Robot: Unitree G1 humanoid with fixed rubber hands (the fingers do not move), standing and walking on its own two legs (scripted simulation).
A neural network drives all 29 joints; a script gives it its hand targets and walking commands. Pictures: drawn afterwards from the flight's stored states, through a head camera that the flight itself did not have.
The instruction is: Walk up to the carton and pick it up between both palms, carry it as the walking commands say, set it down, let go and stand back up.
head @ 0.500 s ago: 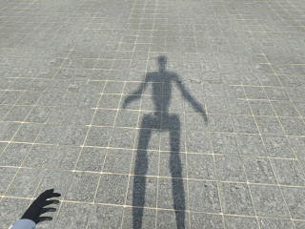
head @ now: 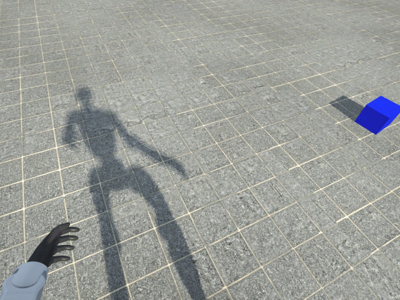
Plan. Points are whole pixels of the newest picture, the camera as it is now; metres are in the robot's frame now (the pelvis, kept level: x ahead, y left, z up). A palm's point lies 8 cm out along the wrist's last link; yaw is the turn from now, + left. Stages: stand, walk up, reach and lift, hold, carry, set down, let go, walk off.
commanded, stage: walk up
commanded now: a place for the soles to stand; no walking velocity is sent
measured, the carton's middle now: (378, 114) +1.37 -1.53 -0.68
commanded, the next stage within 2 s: none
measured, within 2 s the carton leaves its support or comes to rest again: neither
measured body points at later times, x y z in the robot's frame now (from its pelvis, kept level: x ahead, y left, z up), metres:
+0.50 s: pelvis +0.21 -0.05 +0.01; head +0.22 -0.04 +0.46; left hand +0.53 +0.16 -0.05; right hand +0.10 -0.44 -0.04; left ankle +0.19 +0.12 -0.73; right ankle +0.25 -0.23 -0.70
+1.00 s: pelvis +0.42 -0.21 +0.00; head +0.44 -0.19 +0.45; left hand +0.71 +0.00 -0.11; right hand +0.29 -0.56 -0.05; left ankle +0.53 -0.13 -0.73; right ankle +0.34 -0.29 -0.67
